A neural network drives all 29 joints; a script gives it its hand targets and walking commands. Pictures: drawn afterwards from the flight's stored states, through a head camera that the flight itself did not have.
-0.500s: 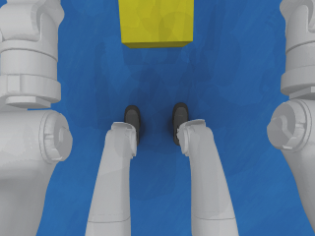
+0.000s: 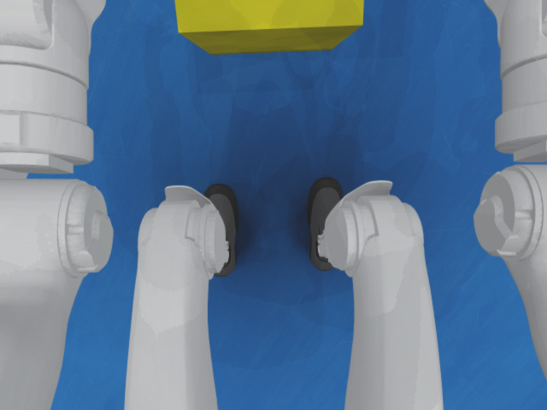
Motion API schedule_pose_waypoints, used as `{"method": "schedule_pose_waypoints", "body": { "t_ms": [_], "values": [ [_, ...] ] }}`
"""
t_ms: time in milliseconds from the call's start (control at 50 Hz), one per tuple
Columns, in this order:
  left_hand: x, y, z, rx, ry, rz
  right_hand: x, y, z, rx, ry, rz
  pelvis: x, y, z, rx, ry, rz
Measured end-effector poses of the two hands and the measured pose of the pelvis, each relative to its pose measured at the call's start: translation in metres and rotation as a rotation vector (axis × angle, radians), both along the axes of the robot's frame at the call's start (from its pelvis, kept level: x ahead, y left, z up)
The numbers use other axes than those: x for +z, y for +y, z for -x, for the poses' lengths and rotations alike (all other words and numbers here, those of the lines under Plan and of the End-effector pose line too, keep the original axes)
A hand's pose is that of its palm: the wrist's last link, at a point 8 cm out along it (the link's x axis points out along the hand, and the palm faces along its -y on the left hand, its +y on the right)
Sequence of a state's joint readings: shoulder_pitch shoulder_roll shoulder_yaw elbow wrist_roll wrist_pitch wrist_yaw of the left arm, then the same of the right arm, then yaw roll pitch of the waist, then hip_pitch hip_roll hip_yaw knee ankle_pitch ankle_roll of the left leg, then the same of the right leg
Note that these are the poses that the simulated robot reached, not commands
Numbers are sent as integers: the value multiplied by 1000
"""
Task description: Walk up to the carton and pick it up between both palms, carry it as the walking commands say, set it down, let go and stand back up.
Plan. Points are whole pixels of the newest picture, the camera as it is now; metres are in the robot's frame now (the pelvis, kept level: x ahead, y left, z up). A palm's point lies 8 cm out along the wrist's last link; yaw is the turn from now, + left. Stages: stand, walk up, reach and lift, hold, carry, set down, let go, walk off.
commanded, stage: reach and lift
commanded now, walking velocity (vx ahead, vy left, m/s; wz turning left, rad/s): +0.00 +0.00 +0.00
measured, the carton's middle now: out of the picture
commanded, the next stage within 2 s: none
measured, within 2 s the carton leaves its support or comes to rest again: neither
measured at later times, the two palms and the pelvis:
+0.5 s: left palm out of the picture +0.57 +0.16 -0.29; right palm out of the picture +0.57 -0.21 -0.28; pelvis +0.01 +0.00 -0.11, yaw +0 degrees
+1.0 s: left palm out of the picture +0.59 +0.16 -0.32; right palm out of the picture +0.57 -0.21 -0.32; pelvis +0.03 +0.01 -0.14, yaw +0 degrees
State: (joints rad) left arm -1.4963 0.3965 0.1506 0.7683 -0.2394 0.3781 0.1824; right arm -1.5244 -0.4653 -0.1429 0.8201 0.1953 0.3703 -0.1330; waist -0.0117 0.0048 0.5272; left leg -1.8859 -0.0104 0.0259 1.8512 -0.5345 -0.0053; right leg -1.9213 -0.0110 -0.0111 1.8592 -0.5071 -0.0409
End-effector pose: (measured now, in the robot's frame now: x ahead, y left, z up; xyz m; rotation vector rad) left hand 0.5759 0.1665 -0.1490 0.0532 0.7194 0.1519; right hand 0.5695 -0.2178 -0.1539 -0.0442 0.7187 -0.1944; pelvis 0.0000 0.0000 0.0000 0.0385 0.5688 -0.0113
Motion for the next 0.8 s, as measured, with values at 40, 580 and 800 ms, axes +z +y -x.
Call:
{"method": "schedule_pose_waypoints", "body": {
  "t_ms": [40, 580, 800],
  "values": [
    [-10, 0, 1, -1, 2, 2, -11, 0, 2, 2, 1, 0, -9, 0, 0, 2, 0, 0],
    [-158, 1, 5, -30, 60, -6, -152, 10, 0, 0, 37, -21, -118, 5, -16, 7, 13, 10],
    [-172, 4, -9, -28, 28, 8, -161, 10, -11, 2, 0, -15, -141, 7, -25, 12, -7, 22]
  ]
}}
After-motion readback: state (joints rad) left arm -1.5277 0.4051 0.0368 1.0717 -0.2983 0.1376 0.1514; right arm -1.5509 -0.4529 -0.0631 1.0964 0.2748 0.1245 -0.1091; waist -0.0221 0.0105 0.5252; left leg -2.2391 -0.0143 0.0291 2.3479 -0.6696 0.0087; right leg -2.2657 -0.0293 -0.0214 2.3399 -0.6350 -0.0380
